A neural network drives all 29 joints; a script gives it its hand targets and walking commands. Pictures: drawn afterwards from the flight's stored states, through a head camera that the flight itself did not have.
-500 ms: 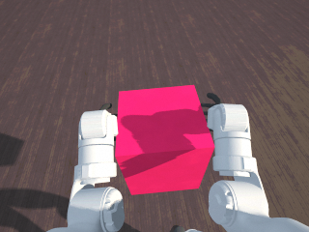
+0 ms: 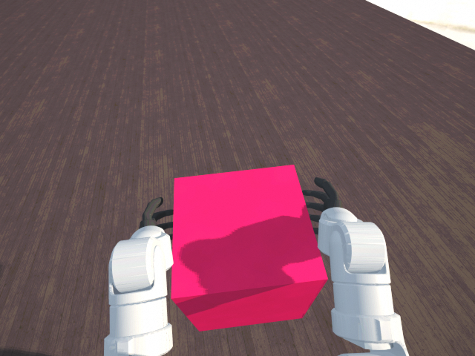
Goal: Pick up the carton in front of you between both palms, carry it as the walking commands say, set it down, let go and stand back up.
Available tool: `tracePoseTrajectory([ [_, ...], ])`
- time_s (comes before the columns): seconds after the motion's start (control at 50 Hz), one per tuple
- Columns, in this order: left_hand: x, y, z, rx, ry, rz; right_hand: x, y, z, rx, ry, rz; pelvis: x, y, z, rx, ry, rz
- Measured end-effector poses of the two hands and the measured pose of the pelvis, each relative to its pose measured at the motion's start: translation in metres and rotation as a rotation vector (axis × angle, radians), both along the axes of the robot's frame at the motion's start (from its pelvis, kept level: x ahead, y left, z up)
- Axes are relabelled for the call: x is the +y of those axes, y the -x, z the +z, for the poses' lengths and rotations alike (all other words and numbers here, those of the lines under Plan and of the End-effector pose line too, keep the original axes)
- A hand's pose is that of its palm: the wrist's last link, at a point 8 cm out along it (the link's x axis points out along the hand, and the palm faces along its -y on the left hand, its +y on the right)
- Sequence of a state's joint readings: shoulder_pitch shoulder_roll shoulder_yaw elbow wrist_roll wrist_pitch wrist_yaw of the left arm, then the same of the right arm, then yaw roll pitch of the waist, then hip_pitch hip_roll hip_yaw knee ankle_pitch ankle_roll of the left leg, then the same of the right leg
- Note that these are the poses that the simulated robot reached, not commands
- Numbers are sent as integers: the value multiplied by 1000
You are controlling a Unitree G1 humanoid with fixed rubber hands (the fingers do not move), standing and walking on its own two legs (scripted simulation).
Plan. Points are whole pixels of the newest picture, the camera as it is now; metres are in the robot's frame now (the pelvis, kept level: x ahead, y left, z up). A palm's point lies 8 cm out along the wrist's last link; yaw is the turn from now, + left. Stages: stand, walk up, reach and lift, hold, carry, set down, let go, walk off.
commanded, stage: carry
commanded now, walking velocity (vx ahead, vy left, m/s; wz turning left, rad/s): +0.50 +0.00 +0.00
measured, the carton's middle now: (243, 253) +0.31 +0.00 +0.00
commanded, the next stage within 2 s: none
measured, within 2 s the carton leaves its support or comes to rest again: neither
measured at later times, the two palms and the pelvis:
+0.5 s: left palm (199, 142) +0.56 +0.09 +0.07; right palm (318, 133) +0.58 -0.19 +0.07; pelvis +0.29 -0.07 +0.01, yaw +3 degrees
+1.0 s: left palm (189, 81) +0.87 +0.14 +0.07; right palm (280, 72) +0.89 -0.15 +0.09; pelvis +0.59 -0.01 +0.01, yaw +0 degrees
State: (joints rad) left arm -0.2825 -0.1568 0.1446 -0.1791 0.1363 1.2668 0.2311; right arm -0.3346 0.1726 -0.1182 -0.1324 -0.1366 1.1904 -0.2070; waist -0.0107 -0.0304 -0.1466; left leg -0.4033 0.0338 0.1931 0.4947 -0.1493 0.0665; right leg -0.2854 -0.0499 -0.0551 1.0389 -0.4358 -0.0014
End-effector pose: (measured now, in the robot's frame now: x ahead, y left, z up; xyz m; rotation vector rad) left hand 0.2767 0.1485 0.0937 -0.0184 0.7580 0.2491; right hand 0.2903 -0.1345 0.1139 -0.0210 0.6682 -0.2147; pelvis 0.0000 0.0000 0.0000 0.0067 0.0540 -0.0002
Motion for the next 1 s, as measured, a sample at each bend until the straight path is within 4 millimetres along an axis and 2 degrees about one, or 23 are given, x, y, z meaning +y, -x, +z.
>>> tracePoseTrajectory([
  [0.12,-4,-60,5,71,1,-12,-4,-57,4,71,-12,-27,0,-61,17,4,16,8],
  [0.24,-17,-134,16,28,-6,5,-17,-133,11,28,-18,-8,-17,-132,17,-1,6,15],
  [0.32,-33,-187,10,20,-24,23,-34,-191,2,20,-27,12,-37,-191,5,-12,-7,22],
  [0.38,-49,-230,-1,10,-39,37,-49,-238,-14,9,-45,24,-52,-232,-10,-16,-3,34],
  [0.48,-59,-273,-20,141,-59,38,-58,-284,-40,142,-68,18,-64,-278,4,-2,0,59],
  [0.58,-58,-322,-15,140,-39,57,-58,-333,-33,139,-53,28,-68,-324,15,0,-6,54],
  [0.7,-53,-401,5,38,-16,31,-53,-410,0,37,-41,1,-60,-396,20,11,-5,37],
  [0.78,-42,-461,13,-5,-15,19,-42,-466,10,-4,-36,-8,-45,-454,14,14,3,37],
  [0.88,-17,-537,-2,-15,1,13,-17,-538,-1,-15,-7,-6,-21,-528,-6,13,3,9],
  [1.0,-11,-596,-19,127,4,10,-11,-596,-22,127,0,-15,-9,-592,12,27,14,1],
])
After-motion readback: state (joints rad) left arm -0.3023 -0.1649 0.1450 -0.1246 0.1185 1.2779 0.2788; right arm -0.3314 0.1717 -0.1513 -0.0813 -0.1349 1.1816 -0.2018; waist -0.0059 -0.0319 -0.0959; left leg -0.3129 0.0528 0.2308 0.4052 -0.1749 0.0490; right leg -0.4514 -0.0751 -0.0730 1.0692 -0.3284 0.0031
